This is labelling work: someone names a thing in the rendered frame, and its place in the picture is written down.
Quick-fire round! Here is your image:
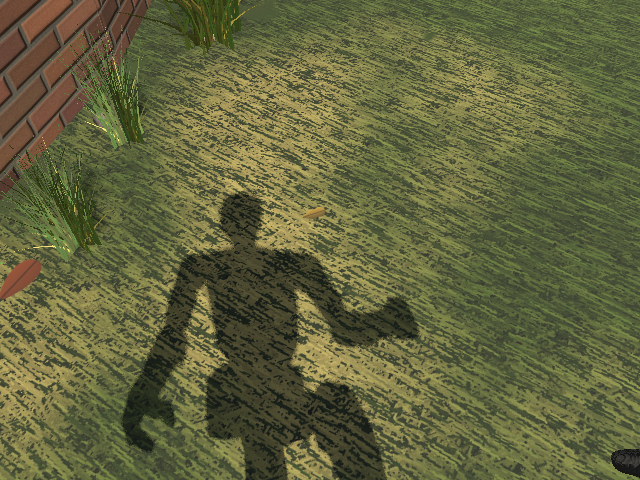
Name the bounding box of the robot right hand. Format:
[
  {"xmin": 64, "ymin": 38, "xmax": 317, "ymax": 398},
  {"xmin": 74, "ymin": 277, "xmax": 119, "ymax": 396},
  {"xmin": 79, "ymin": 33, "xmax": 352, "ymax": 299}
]
[{"xmin": 611, "ymin": 449, "xmax": 640, "ymax": 478}]

